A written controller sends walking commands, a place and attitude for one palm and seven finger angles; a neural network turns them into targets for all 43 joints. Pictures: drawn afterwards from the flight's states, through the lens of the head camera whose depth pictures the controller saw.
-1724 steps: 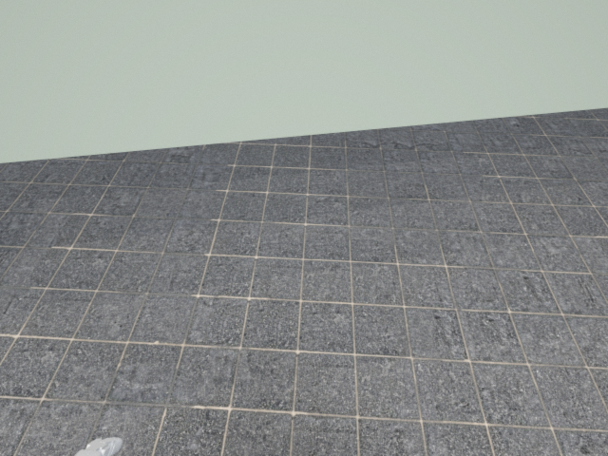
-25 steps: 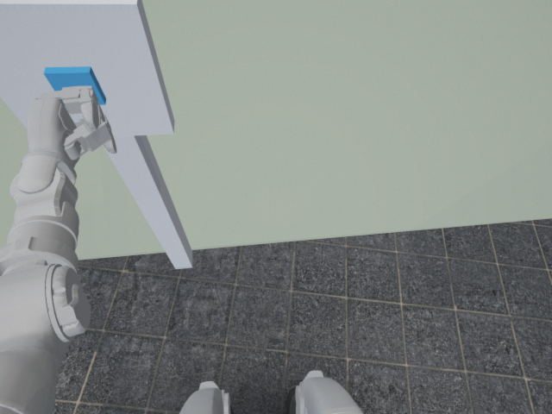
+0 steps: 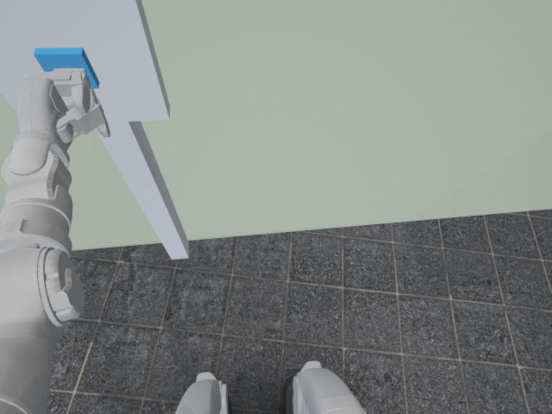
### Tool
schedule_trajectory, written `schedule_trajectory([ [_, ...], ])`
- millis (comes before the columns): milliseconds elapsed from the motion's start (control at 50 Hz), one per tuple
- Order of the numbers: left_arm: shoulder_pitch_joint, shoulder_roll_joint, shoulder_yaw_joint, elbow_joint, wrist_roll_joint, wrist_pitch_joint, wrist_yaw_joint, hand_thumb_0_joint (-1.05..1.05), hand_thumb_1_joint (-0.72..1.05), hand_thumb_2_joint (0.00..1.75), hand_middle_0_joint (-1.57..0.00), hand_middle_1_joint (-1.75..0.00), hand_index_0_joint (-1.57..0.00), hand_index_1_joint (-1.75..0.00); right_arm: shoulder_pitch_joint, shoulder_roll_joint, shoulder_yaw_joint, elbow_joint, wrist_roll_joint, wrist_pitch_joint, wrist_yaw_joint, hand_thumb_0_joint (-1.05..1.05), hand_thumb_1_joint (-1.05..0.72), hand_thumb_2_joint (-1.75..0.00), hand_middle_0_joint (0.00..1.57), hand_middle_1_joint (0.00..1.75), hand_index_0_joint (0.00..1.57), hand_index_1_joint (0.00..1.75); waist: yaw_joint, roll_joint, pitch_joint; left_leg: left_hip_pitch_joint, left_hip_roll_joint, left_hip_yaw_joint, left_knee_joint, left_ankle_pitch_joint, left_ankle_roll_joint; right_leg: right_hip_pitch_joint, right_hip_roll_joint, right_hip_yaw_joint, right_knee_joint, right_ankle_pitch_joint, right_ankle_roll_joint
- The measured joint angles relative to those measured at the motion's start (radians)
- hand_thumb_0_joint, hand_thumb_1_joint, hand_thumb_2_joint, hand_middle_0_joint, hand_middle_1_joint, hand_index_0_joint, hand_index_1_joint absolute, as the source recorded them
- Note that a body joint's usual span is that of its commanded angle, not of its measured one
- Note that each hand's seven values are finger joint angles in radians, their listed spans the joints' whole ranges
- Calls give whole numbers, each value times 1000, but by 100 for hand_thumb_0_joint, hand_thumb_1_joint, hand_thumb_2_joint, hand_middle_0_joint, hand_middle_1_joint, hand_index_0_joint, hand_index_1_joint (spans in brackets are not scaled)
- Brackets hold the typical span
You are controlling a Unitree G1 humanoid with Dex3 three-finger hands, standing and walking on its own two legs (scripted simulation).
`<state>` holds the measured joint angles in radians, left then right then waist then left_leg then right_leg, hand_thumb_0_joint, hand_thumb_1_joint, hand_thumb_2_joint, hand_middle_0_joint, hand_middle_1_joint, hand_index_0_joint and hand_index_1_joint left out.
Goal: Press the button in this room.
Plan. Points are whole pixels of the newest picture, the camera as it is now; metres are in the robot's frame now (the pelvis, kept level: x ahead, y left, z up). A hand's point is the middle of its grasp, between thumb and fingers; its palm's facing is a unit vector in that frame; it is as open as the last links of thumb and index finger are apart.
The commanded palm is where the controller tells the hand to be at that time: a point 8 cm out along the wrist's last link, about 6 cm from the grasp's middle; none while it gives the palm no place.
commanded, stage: pull the fist back off the button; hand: left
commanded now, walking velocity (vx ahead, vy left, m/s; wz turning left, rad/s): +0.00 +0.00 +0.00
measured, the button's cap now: (70, 64) +0.57 +0.23 +0.13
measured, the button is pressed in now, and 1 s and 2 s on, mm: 12 0 0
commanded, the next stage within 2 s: draw the hand back to the body in 0.96 s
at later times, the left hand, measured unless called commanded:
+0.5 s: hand (96, 125) +0.49 +0.20 +0.10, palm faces +0.04 -1.00 -0.01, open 3.3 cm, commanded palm +0.45 +0.24 +0.10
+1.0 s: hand (86, 171) +0.42 +0.20 +0.09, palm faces +0.03 -1.00 -0.01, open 3.1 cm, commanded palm +0.40 +0.25 +0.10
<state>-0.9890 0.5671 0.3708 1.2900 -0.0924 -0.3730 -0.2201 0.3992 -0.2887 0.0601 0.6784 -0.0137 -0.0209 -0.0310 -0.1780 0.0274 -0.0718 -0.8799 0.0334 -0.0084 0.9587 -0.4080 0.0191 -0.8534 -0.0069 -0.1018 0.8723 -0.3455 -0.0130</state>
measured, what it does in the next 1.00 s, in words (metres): stands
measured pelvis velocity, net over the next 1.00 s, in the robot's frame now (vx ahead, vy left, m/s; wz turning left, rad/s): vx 0.04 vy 0.01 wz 0.00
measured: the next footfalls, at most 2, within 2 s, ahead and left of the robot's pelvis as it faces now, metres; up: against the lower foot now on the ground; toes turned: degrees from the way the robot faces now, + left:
none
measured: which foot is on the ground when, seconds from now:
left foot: down 0.00-1.00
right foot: down 0.00-1.00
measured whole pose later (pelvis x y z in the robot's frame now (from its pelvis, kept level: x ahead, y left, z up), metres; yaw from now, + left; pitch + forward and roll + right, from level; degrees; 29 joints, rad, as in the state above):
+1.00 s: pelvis +0.04 +0.01 +0.02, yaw +0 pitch +11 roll -1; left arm -0.36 0.29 0.27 0.62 -0.22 -0.29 -0.23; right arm 0.27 -0.26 0.03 0.59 0.03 -0.01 -0.04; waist -0.04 0.03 -0.08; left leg -0.57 0.01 0.03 0.81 -0.43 0.03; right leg -0.57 -0.02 -0.07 0.76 -0.38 0.00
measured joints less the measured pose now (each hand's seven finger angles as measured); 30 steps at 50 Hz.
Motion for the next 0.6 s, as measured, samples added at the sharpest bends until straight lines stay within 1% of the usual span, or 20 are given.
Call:
schedule_trajectory([
  [120, 8, -10, 3, -16, 1, 0, 3, 5, 85, 91, -130, -150, -151, -150, -1, 2, -1, -6, -2, -1, 6, 1, -91, -89, 20, 30, 20, 29, 6, -2, -2, 1, -1, 3, -2, -1, 1, -1, 0, 3, 1, -1, 0],
  [220, 59, -38, 11, -66, -12, -4, 2, 5, 87, 90, -130, -150, -150, -150, 1, 5, -11, -16, 1, 11, 13, 1, -91, -89, 20, 30, 20, 29, 19, -4, -6, 26, 2, 11, -13, -5, 1, 19, 3, 12, -9, -4, 1],
  [340, 169, -89, 18, -161, -29, -8, -3, 5, 88, 89, -130, -150, -146, -150, -3, 12, -21, -29, 11, 34, 16, 1, -91, -89, 20, 30, 20, 29, 42, -4, -14, 87, 6, 26, -41, -14, 3, 70, 8, 27, -31, -9, 4],
  [500, 299, -139, 15, -282, -55, 8, -18, 4, 90, 89, -130, -150, -135, -150, -34, 22, -27, -66, 28, 51, 10, 1, -91, -89, 20, 30, 20, 29, 62, -2, -21, 169, 6, 47, -83, -24, 5, 140, 10, 47, -62, -18, 8],
  [600, 411, -184, -5, -407, -88, 27, -24, 3, 90, 90, -130, -150, -132, -150, -51, 28, -34, -89, 38, 55, 10, 1, -91, -89, 20, 30, 20, 29, 86, 1, -27, 220, 2, 58, -116, -25, 6, 183, 8, 59, -84, -21, 12],
])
